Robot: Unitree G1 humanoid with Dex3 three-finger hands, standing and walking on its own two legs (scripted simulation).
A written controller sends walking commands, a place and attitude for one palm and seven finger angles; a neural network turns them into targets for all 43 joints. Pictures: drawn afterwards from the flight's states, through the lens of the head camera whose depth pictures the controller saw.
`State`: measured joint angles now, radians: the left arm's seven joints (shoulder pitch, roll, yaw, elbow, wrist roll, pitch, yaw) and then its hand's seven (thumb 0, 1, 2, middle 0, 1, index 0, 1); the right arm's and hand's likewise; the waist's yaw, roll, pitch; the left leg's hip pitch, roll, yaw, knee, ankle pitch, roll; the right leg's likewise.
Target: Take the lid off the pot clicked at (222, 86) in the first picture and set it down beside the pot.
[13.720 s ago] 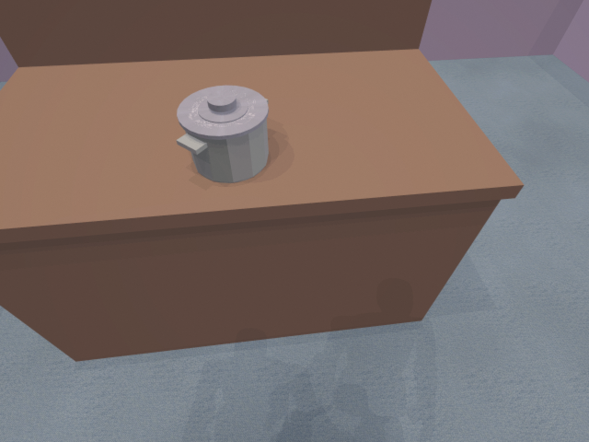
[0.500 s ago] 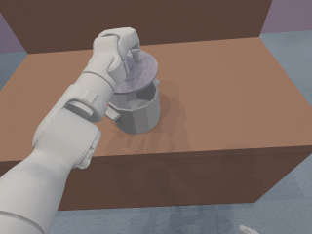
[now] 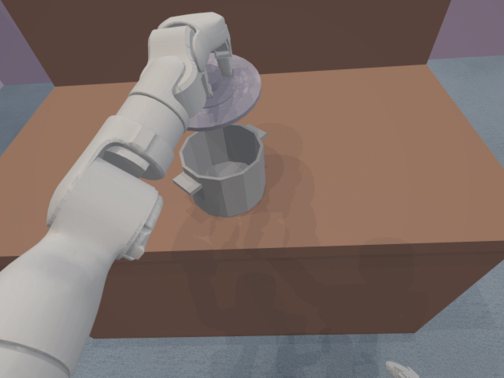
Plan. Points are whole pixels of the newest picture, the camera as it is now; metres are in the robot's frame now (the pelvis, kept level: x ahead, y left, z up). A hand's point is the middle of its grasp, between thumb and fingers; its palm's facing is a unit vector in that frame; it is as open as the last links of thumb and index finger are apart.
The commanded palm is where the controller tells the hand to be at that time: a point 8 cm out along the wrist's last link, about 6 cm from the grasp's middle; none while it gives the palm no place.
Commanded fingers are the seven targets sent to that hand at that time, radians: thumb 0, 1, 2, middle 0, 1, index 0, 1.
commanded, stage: lift the lid straight up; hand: left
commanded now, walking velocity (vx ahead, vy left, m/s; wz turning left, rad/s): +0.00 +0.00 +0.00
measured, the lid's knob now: (204, 78) +0.52 +0.05 +0.23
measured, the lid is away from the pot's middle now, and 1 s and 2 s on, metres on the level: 0.00 0.07 0.19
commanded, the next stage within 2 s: move the lid sideways beside the pot in 0.38 s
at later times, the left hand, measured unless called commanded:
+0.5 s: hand (201, 64) +0.48 +0.05 +0.27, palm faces -0.19 -0.06 -0.98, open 7.9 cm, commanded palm +0.48 +0.06 +0.33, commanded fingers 0.00 0.55 1.09 -0.74 -0.97 -0.83 -1.04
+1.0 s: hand (152, 70) +0.48 +0.12 +0.27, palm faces -0.20 -0.03 -0.98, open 7.9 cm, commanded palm +0.47 +0.12 +0.33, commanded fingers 0.00 0.55 1.09 -0.74 -0.97 -0.83 -1.04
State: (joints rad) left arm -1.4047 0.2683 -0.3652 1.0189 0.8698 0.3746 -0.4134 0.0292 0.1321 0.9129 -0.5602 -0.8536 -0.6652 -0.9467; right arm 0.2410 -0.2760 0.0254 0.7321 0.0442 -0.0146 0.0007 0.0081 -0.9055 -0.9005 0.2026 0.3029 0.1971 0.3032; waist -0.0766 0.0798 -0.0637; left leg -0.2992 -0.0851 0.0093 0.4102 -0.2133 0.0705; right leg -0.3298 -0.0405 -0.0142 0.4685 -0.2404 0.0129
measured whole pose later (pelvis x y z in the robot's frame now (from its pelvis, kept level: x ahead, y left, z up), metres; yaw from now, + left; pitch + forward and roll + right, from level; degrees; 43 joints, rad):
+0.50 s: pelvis -0.01 -0.01 +0.00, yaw +0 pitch +6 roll +1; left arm -1.46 0.29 -0.34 1.07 0.89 0.40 -0.43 0.03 0.13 0.91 -0.56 -0.85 -0.67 -0.95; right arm 0.23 -0.28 0.04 0.72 0.05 0.00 -0.02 0.01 -0.91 -0.90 0.20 0.30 0.20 0.30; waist -0.09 0.08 -0.06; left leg -0.30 -0.08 0.01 0.40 -0.20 0.06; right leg -0.33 -0.03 -0.01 0.46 -0.23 0.01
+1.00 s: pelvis -0.01 +0.00 +0.00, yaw +0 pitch +5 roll +0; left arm -1.37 0.43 -0.33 0.95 0.91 0.31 -0.51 0.03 0.13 0.91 -0.56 -0.85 -0.67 -0.95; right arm 0.24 -0.28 0.03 0.70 0.06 0.01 -0.02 0.01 -0.91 -0.90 0.20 0.30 0.20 0.30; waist -0.07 0.07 -0.04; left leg -0.28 -0.08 0.01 0.40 -0.20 0.07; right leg -0.30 -0.03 -0.02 0.44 -0.22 0.01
